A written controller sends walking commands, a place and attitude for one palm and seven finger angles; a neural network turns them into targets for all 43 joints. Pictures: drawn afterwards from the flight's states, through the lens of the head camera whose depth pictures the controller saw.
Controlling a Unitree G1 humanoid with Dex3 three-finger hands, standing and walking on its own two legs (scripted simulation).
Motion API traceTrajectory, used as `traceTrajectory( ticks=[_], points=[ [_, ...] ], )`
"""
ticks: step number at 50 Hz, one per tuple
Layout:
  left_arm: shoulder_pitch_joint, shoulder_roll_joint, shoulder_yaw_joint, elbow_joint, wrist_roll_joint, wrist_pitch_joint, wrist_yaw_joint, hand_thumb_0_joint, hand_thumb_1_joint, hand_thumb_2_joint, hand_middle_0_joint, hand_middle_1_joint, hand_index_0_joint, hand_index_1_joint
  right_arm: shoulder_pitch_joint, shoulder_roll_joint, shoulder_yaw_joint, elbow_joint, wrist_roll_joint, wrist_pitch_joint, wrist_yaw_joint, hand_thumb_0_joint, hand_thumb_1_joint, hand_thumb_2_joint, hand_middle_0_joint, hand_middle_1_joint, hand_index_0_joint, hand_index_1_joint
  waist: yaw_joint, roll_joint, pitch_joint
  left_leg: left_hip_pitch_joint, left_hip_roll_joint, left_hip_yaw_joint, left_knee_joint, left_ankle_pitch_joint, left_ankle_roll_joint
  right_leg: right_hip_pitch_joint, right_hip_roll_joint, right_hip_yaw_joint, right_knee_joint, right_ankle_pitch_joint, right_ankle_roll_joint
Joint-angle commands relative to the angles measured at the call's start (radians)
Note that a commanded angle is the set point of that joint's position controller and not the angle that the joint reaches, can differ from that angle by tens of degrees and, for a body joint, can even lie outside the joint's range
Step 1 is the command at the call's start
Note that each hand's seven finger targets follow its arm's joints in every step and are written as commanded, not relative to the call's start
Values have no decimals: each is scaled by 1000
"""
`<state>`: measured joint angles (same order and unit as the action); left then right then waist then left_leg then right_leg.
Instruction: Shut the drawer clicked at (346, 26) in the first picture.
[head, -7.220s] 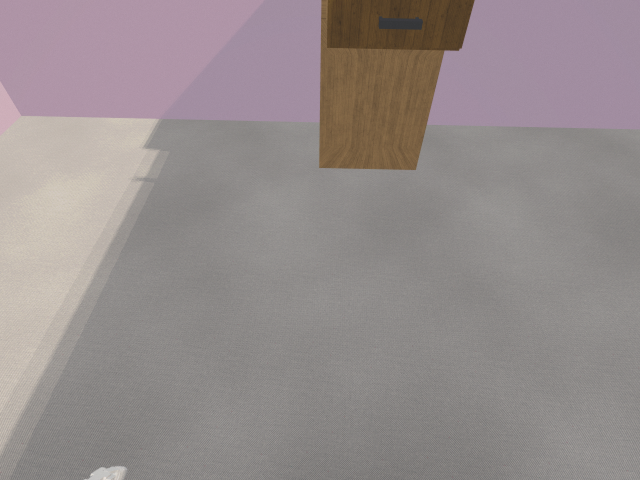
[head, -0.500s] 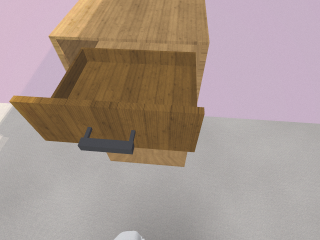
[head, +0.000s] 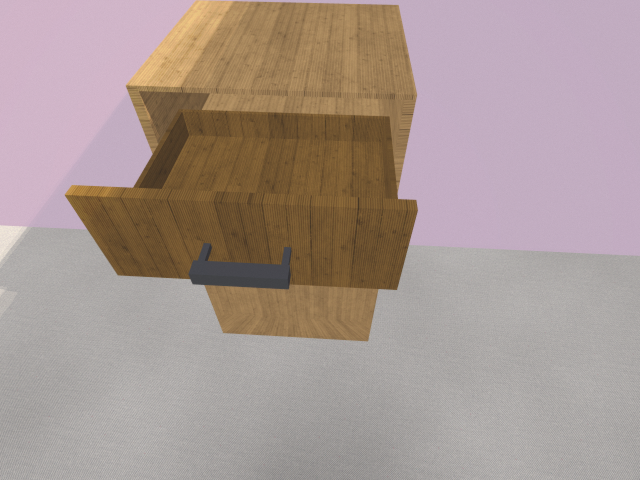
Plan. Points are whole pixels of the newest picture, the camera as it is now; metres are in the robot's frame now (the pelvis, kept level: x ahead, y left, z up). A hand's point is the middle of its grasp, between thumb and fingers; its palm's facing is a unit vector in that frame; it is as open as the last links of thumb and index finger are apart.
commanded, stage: come to a stop and stand still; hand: left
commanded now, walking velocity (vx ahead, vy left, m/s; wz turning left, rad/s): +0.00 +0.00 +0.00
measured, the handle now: (243, 263) +0.39 +0.14 +0.04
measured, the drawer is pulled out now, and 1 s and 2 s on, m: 0.27 0.27 0.27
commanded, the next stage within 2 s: look again from close up in 1.68 s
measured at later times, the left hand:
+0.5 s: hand out of the picture -0.01 +0.13 -0.18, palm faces +0.03 -0.99 -0.16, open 7.3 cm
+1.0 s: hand out of the picture +0.01 +0.13 -0.18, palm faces +0.05 -0.98 -0.18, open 7.3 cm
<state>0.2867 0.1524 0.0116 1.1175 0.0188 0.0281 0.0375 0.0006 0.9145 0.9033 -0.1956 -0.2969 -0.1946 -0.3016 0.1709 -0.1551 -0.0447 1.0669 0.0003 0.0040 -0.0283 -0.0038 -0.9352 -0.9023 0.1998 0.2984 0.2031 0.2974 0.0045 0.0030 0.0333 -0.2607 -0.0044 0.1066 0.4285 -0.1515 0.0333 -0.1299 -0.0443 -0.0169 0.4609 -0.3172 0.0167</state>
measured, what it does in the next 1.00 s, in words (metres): stands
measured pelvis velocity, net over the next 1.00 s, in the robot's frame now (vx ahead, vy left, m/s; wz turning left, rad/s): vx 0.04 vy -0.03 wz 0.01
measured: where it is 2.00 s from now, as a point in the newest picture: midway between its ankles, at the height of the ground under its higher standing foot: outside the picture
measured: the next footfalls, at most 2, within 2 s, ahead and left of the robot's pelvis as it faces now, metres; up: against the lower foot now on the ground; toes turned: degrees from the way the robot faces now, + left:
none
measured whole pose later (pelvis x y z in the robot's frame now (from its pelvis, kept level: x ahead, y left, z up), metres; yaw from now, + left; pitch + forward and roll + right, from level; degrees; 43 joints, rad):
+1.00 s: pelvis +0.04 -0.03 +0.00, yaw +0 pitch +0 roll +1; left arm 0.32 0.12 0.00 1.13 0.01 0.00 0.05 0.00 0.91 0.90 -0.20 -0.30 -0.20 -0.30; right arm 0.24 -0.14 -0.02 1.16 -0.01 0.00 -0.04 0.01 -0.93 -0.90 0.20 0.30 0.20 0.30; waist 0.00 -0.02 0.04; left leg -0.22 0.03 0.08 0.43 -0.20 -0.02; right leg -0.06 0.00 -0.04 0.42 -0.35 -0.02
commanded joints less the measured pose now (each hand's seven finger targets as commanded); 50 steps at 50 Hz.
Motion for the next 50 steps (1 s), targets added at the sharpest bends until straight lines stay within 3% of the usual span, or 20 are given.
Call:
traceTrajectory(
  ticks=[1,3,6,9,13,23,30,50],
  points=[
    [16,107,11,-34,-5,-33,2,0,900,900,-200,-300,-200,-300,81,-79,-3,1,-6,2,8,0,-900,-900,200,300,200,300,-36,-176,40,159,81,-113,-39,-27,-30,-220,-120,119,-217,-28,-55],
    [11,100,9,-35,-6,-28,2,0,900,900,-200,-300,-200,-300,107,-81,0,23,-7,4,8,0,-900,-900,200,300,200,300,-42,-126,68,176,87,-118,-43,-43,-29,-271,-104,114,-224,-116,-50],
    [27,97,12,-33,-7,-20,2,0,900,900,-200,-300,-200,-300,130,-77,6,43,-10,7,7,0,-900,-900,200,300,200,300,-34,-40,107,107,87,-134,-77,-121,-27,-260,-78,102,-204,-168,-44],
    [66,83,12,-23,-7,-17,1,0,900,900,-200,-300,-200,-300,143,-70,8,54,-12,7,4,0,-900,-900,200,300,200,300,-15,-10,119,53,92,-148,-105,-172,-20,-228,-61,91,-191,-168,-41],
    [85,69,12,-15,-10,-20,2,0,900,900,-200,-300,-200,-300,177,-55,12,66,-13,1,0,0,-900,-900,200,300,200,300,-13,12,89,47,94,-154,-107,-145,-20,-201,-60,84,-164,-120,-46],
    [105,38,10,-11,-15,-30,8,0,900,900,-200,-300,-200,-300,220,-26,12,92,-8,-13,-8,0,-900,-900,200,300,200,300,-10,-7,37,72,107,-138,-60,17,-15,-138,-60,69,-136,36,-45],
    [119,27,9,-14,-12,-29,12,0,900,900,-200,-300,-200,-300,198,-25,10,87,-6,-16,-11,0,-900,-900,200,300,200,300,-9,-13,53,77,114,-135,-42,62,-10,-134,-53,65,-130,84,-41],
    [118,60,7,-5,-9,-39,13,0,900,900,-200,-300,-200,-300,130,-67,20,69,-6,-18,-14,0,-900,-900,200,300,200,300,-8,-8,28,157,117,-117,-26,219,-17,-56,-70,55,-134,291,-33]
  ],
)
